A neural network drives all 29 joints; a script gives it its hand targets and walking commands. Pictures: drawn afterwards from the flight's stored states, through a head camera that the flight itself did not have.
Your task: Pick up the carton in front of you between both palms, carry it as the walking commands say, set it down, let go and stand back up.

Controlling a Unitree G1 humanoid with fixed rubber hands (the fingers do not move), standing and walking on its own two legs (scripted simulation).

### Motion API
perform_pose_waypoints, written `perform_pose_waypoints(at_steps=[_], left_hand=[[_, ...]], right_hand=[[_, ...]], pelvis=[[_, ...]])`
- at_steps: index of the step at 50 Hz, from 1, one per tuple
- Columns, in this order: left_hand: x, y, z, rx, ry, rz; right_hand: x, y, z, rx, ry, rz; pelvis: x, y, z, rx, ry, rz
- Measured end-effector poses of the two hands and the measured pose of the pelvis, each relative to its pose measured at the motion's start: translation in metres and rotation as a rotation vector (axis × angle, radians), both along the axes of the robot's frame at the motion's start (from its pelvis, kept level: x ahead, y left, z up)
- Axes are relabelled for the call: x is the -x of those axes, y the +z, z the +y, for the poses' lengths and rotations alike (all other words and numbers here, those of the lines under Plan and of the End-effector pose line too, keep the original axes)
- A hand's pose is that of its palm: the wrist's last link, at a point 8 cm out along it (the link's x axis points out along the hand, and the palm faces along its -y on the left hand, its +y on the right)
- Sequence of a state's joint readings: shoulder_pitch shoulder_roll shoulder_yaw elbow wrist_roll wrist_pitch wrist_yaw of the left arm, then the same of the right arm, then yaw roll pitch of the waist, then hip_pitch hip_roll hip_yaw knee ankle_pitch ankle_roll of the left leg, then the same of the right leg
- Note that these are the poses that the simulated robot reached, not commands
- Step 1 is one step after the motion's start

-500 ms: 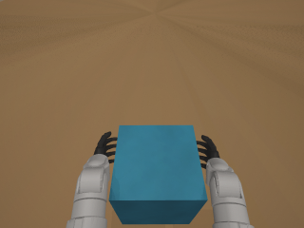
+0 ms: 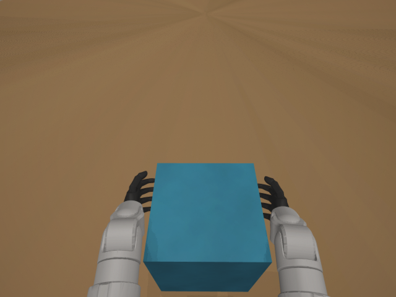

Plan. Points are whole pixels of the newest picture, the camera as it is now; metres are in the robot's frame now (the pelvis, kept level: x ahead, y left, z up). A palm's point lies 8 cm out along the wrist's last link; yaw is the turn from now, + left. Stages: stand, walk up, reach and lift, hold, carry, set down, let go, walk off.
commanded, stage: hold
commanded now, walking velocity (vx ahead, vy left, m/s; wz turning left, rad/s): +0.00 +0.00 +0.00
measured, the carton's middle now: (204, 230) +0.29 +0.00 -0.05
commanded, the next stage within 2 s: set down in 0.82 s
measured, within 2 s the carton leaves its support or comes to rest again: neither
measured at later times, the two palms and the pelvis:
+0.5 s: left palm (127, 227) +0.24 +0.15 +0.05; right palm (280, 215) +0.27 -0.15 +0.05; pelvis -0.03 -0.04 +0.00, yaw +7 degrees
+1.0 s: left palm (130, 217) +0.26 +0.14 +0.05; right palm (277, 202) +0.30 -0.15 +0.04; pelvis -0.02 -0.05 +0.00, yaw +9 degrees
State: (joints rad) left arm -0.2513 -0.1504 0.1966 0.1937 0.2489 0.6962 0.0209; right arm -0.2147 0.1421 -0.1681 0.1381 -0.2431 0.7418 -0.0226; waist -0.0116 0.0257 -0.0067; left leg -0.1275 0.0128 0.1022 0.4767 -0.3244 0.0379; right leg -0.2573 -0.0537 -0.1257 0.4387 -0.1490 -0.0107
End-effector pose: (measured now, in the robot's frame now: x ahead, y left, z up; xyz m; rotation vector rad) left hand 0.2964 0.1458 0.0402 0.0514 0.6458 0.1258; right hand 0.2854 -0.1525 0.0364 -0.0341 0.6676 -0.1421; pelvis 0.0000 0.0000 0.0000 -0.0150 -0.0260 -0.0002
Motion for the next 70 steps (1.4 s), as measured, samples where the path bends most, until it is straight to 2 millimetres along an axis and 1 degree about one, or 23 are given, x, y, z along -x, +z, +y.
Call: perform_pose_waypoints(at_steps=[3, 9, 12, 15, 23, 30, 39, 45, 49, 52, 55, 59, 63, 66, 70], left_hand=[[0.010, 0.001, 0.007, -0.010, 0.019, 0.006], [0.037, 0.003, 0.027, -0.001, 0.125, 0.002], [0.045, 0.006, 0.029, 0.001, 0.153, -0.004], [0.049, 0.009, 0.025, -0.001, 0.158, -0.006], [0.051, 0.013, 0.004, -0.009, 0.141, -0.007], [0.052, 0.017, -0.007, -0.011, 0.152, -0.012], [0.049, 0.019, -0.010, -0.006, 0.175, -0.011], [0.044, 0.018, -0.006, -0.006, 0.183, -0.007], [0.036, 0.016, -0.003, 0.000, 0.187, -0.003], [0.026, 0.010, -0.002, 0.008, 0.188, 0.004], [0.014, 0.000, -0.003, 0.006, 0.182, 0.011], [-0.002, -0.023, -0.007, -0.011, 0.161, 0.025], [-0.011, -0.062, -0.012, -0.026, 0.136, 0.043], [-0.010, -0.097, -0.016, -0.027, 0.131, 0.051], [-0.007, -0.141, -0.020, -0.006, 0.154, 0.042]], right_hand=[[0.003, 0.000, 0.007, 0.008, 0.032, 0.006], [-0.001, 0.004, 0.029, 0.008, 0.132, 0.002], [-0.001, 0.006, 0.031, 0.004, 0.156, -0.004], [0.002, 0.008, 0.027, -0.001, 0.158, -0.006], [0.011, 0.009, 0.005, -0.013, 0.138, -0.007], [0.009, 0.011, -0.005, -0.025, 0.144, -0.011], [-0.001, 0.015, -0.007, -0.033, 0.160, -0.009], [-0.009, 0.015, -0.003, -0.031, 0.166, -0.005], [-0.016, 0.011, 0.001, -0.042, 0.157, 0.001], [-0.023, 0.002, 0.002, -0.058, 0.142, 0.010], [-0.031, -0.010, 0.000, -0.064, 0.132, 0.020], [-0.042, -0.037, -0.004, -0.049, 0.132, 0.033], [-0.046, -0.076, -0.010, -0.019, 0.142, 0.048], [-0.046, -0.111, -0.014, -0.010, 0.147, 0.055], [-0.045, -0.155, -0.018, -0.019, 0.149, 0.048]], pelvis=[[0.003, 0.004, -0.001, -0.001, 0.044, -0.032], [0.013, 0.005, -0.009, -0.013, 0.090, -0.069], [0.018, 0.005, -0.014, -0.013, 0.105, -0.085], [0.023, 0.005, -0.019, -0.013, 0.114, -0.099], [0.032, 0.003, -0.035, -0.020, 0.122, -0.120], [0.032, 0.003, -0.049, -0.022, 0.133, -0.128], [0.026, 0.003, -0.057, -0.020, 0.149, -0.129], [0.020, 0.004, -0.055, -0.018, 0.153, -0.121], [0.018, 0.003, -0.051, -0.017, 0.153, -0.112], [0.017, 0.002, -0.046, -0.015, 0.151, -0.098], [0.019, -0.001, -0.041, -0.014, 0.145, -0.071], [0.023, -0.005, -0.035, -0.013, 0.130, 0.004], [0.029, -0.012, -0.031, -0.015, 0.115, 0.114], [0.034, -0.020, -0.030, -0.017, 0.109, 0.204], [0.040, -0.037, -0.031, -0.016, 0.110, 0.332]])
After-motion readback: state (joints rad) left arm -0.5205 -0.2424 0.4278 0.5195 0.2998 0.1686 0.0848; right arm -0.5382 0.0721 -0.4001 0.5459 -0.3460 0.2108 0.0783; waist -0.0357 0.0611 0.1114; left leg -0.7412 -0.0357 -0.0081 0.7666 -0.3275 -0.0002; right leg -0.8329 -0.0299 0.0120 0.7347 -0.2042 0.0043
